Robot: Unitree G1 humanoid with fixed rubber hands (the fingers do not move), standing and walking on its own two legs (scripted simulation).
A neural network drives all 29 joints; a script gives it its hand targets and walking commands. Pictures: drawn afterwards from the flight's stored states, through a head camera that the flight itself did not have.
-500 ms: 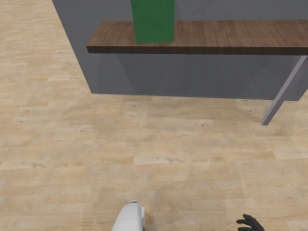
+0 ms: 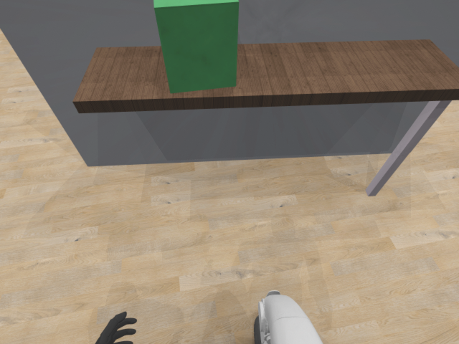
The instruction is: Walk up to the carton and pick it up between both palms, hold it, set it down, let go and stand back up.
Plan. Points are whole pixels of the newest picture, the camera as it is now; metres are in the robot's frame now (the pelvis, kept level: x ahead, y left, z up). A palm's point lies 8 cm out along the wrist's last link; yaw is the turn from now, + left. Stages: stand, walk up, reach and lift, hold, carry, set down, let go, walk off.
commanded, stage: walk up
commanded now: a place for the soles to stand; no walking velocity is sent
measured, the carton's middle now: (196, 35) +0.91 +0.04 +0.06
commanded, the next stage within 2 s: none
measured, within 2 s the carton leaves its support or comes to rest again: neither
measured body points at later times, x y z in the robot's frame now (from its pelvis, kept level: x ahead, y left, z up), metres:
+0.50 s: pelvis +0.19 +0.01 +0.00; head +0.20 +0.00 +0.45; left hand +0.17 +0.27 -0.13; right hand +0.32 -0.23 -0.12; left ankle +0.30 +0.17 -0.68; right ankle +0.18 -0.12 -0.73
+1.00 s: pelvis +0.35 +0.08 +0.00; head +0.39 +0.10 +0.45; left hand +0.45 +0.33 -0.14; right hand +0.35 -0.16 -0.13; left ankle +0.33 +0.19 -0.73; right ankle +0.46 -0.06 -0.68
